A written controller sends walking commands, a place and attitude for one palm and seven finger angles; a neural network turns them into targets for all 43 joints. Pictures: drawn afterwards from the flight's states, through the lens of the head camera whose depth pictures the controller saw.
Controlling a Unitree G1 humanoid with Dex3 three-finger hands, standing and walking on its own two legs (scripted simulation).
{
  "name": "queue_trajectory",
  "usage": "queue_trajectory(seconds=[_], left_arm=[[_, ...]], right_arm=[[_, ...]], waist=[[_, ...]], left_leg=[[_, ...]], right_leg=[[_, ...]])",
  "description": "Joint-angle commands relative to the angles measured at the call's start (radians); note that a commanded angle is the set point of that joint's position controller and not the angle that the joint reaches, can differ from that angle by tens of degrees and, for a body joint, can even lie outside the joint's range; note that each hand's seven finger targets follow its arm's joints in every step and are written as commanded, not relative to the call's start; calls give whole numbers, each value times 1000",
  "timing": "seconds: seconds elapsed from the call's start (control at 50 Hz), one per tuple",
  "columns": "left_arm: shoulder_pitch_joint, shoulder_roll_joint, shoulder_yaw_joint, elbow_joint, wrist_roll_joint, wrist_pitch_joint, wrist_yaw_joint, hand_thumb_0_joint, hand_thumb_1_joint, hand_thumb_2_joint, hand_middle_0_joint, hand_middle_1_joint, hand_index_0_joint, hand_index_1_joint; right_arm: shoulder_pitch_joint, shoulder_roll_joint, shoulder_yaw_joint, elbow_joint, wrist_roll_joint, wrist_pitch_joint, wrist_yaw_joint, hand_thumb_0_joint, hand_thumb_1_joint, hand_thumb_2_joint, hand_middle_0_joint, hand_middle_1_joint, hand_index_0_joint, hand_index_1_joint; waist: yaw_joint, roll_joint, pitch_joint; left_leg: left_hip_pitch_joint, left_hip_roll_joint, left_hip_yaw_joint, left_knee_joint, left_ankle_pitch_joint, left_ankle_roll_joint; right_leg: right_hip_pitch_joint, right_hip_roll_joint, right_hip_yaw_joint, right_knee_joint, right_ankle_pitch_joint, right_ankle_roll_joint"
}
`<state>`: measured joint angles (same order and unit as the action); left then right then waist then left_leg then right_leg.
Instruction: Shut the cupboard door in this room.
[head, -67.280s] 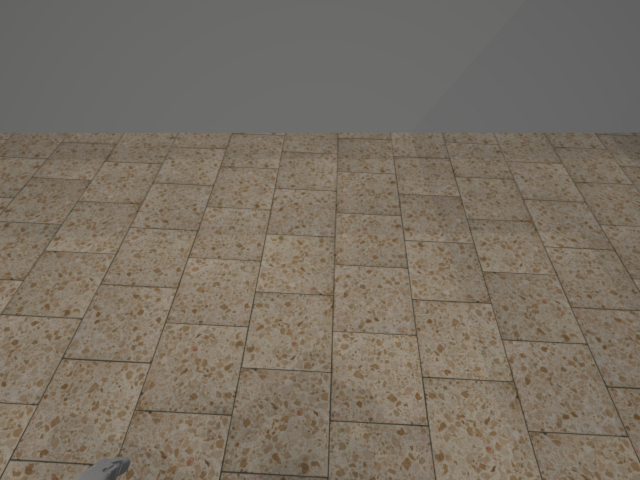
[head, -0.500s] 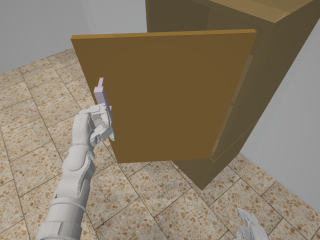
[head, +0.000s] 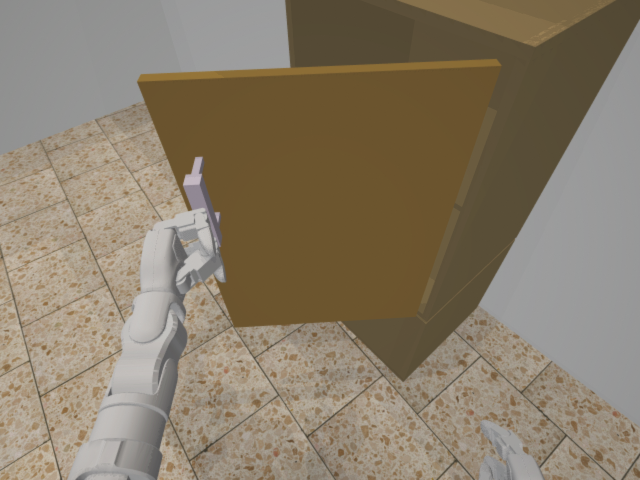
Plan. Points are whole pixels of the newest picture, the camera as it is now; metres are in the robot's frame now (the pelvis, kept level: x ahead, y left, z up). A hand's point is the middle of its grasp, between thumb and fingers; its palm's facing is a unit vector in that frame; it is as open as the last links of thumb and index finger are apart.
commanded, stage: push the door shut along its arc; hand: left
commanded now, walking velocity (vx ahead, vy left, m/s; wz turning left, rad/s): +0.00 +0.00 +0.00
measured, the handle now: (206, 203) +0.46 +0.19 +0.09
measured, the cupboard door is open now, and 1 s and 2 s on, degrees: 52 37 26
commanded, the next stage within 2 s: pull the fist back off the door in 1.86 s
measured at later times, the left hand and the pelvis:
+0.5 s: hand (224, 221) +0.41 +0.16 +0.10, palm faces +0.00 -1.00 -0.01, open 3.1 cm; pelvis -0.01 +0.00 +0.00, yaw +0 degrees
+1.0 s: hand (247, 189) +0.48 +0.14 +0.10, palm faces -0.15 -0.99 +0.01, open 3.1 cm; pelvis -0.01 +0.02 -0.02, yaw -1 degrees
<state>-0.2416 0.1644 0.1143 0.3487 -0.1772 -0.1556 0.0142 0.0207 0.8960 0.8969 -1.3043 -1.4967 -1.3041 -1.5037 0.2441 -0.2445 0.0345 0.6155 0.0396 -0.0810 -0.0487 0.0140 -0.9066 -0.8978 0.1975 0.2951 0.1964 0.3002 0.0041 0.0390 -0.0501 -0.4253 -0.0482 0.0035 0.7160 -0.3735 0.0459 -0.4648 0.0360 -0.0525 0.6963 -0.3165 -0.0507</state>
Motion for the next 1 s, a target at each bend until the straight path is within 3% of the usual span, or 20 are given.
queue_trajectory(seconds=[0.0, 0.04, 0.1, 0.14, 0.22, 0.26, 0.3, 0.38, 0.4, 0.42, 0.5, 0.58, 0.6, 0.66, 0.7, 0.76, 0.82, 0.86, 0.9, 0.98], left_arm=[[-350, 150, 48, -191, 2, -70, -6, 0, 900, 900, -1300, -1500, -1300, -1500], [-413, 136, 27, -180, 2, -78, -16, 0, 900, 900, -1300, -1500, -1300, -1500], [-474, 192, 67, -120, 5, -91, -27, 0, 900, 900, -1300, -1500, -1300, -1500], [-513, 170, 46, -79, 0, -97, -44, 0, 900, 900, -1300, -1500, -1300, -1500], [-548, 218, 89, 30, -11, -106, -78, 0, 900, 900, -1300, -1500, -1300, -1500], [-591, 214, 80, 56, -15, -115, -100, 0, 900, 900, -1300, -1500, -1300, -1500], [-580, 260, 119, 110, -20, -121, -117, 0, 900, 900, -1300, -1500, -1300, -1500], [-719, 255, 95, 177, -26, -139, -153, 0, 900, 900, -1300, -1500, -1300, -1500], [-746, 290, 113, 188, -21, -146, -158, 0, 900, 900, -1300, -1500, -1300, -1500], [-767, 262, 88, 213, -23, -147, -168, 0, 900, 900, -1300, -1500, -1300, -1500], [-857, 322, 123, 339, -20, -165, -200, 0, 900, 900, -1300, -1500, -1300, -1500], [-961, 300, 87, 440, -20, -180, -240, 0, 900, 900, -1300, -1500, -1300, -1500], [-995, 342, 114, 442, -18, -191, -243, 0, 900, 900, -1300, -1500, -1300, -1500], [-1020, 314, 91, 487, -18, -205, -263, 0, 900, 900, -1300, -1500, -1300, -1500], [-1058, 352, 111, 523, -18, -209, -269, 0, 900, 900, -1300, -1500, -1300, -1500], [-1122, 337, 96, 543, -8, -220, -273, 0, 900, 900, -1300, -1500, -1300, -1500], [-1162, 386, 129, 550, 3, -231, -270, 0, 900, 900, -1300, -1500, -1300, -1500], [-1199, 344, 93, 551, 6, -236, -277, 0, 900, 900, -1300, -1500, -1300, -1500], [-1197, 381, 128, 606, 4, -229, -279, 0, 900, 900, -1300, -1500, -1300, -1500], [-1244, 414, 144, 630, 15, -227, -288, 0, 900, 900, -1300, -1500, -1300, -1500]], right_arm=[[-44, -121, -48, -141, 3, -48, -7, 0, -900, -900, 200, 300, 200, 300], [-48, -116, -43, -139, 5, -46, -6, 0, -900, -900, 200, 300, 200, 300], [-37, -122, -44, -127, 5, -43, -10, 0, -900, -900, 200, 300, 200, 300], [-37, -119, -42, -127, 8, -42, -10, 0, -900, -900, 200, 300, 200, 300], [-15, -128, -45, -115, 9, -37, -10, 0, -900, -900, 200, 300, 200, 300], [-8, -130, -45, -114, 11, -35, -7, 0, -900, -900, 200, 300, 200, 300], [11, -139, -49, -113, 11, -30, -5, 0, -900, -900, 200, 300, 200, 300], [32, -143, -52, -96, 16, -25, -5, 0, -900, -900, 200, 300, 200, 300], [43, -149, -55, -95, 15, -22, -6, 0, -900, -900, 200, 300, 200, 300], [40, -146, -54, -96, 18, -22, -6, 0, -900, -900, 200, 300, 200, 300], [77, -162, -58, -76, 15, -17, -6, 0, -900, -900, 200, 300, 200, 300], [112, -169, -58, -60, 16, -20, -1, 0, -900, -900, 200, 300, 200, 300], [124, -177, -63, -53, 14, -19, -2, 0, -900, -900, 200, 300, 200, 300], [143, -180, -61, -50, 11, -23, 6, 0, -900, -900, 200, 300, 200, 300], [162, -190, -62, -43, 10, -18, 5, 0, -900, -900, 200, 300, 200, 300], [178, -193, -64, -40, 8, -22, 10, 0, -900, -900, 200, 300, 200, 300], [205, -203, -70, -30, 2, -21, 13, 0, -900, -900, 200, 300, 200, 300], [217, -200, -72, -23, 0, -22, 18, 0, -900, -900, 200, 300, 200, 300], [238, -212, -70, -17, -4, -18, 17, 0, -900, -900, 200, 300, 200, 300], [255, -214, -69, -14, -7, -11, 20, 0, -900, -900, 200, 300, 200, 300]], waist=[[-15, -58, -259], [-27, -57, -244], [-28, -54, -256], [-37, -58, -257], [-31, -78, -281], [-34, -46, -289], [-28, -82, -295], [-64, -65, -282], [-65, -76, -297], [-73, -53, -290], [-83, -71, -296], [-113, -46, -318], [-113, -39, -335], [-117, -3, -369], [-133, -48, -352], [-146, -4, -365], [-152, 12, -434], [-162, 37, -441], [-166, -6, -414], [-179, -7, -431]], left_leg=[[34, 29, -28, -100, 189, -16], [29, 29, -29, -103, 185, -17], [18, 28, -30, -95, 182, -15], [13, 26, -26, -94, 170, -13], [-12, 24, -24, -84, 182, -12], [-14, 22, -21, -81, 189, -13], [-33, 23, -21, -74, 198, -11], [-46, 21, -21, -65, 160, -8], [-45, 22, -24, -63, 156, -7], [-48, 20, -21, -62, 146, -5], [-79, 19, -28, -51, 116, -3], [-84, 21, -37, -34, 117, -4], [-81, 22, -42, -28, 124, -4], [-60, 25, -50, -18, 150, -11], [-91, 28, -56, -12, 132, -6], [-67, 33, -69, -7, 133, -12], [-28, 39, -82, 9, 189, -15], [7, 45, -91, 14, 213, -23], [-19, 46, -98, 16, 208, -20], [-39, 47, -93, 28, 225, -20]], right_leg=[[176, -40, 61, -89, 206, 23], [166, -43, 59, -86, 207, 23], [168, -42, 67, -81, 207, 23], [165, -44, 70, -84, 203, 25], [183, -47, 77, -76, 230, 26], [178, -47, 80, -70, 245, 24], [195, -46, 84, -68, 257, 24], [147, -46, 90, -72, 221, 28], [152, -46, 89, -68, 210, 27], [136, -46, 91, -70, 201, 27], [114, -44, 92, -63, 159, 26], [55, -37, 84, -43, 161, 24], [52, -36, 83, -35, 162, 21], [20, -29, 73, -12, 181, 16], [4, -25, 72, -12, 163, 18], [-55, -20, 62, 4, 142, 16], [-74, -16, 58, 23, 171, 15], [-114, -12, 47, 31, 169, 15], [-121, -7, 43, 30, 162, 13], [-115, -6, 48, 37, 184, 17]])
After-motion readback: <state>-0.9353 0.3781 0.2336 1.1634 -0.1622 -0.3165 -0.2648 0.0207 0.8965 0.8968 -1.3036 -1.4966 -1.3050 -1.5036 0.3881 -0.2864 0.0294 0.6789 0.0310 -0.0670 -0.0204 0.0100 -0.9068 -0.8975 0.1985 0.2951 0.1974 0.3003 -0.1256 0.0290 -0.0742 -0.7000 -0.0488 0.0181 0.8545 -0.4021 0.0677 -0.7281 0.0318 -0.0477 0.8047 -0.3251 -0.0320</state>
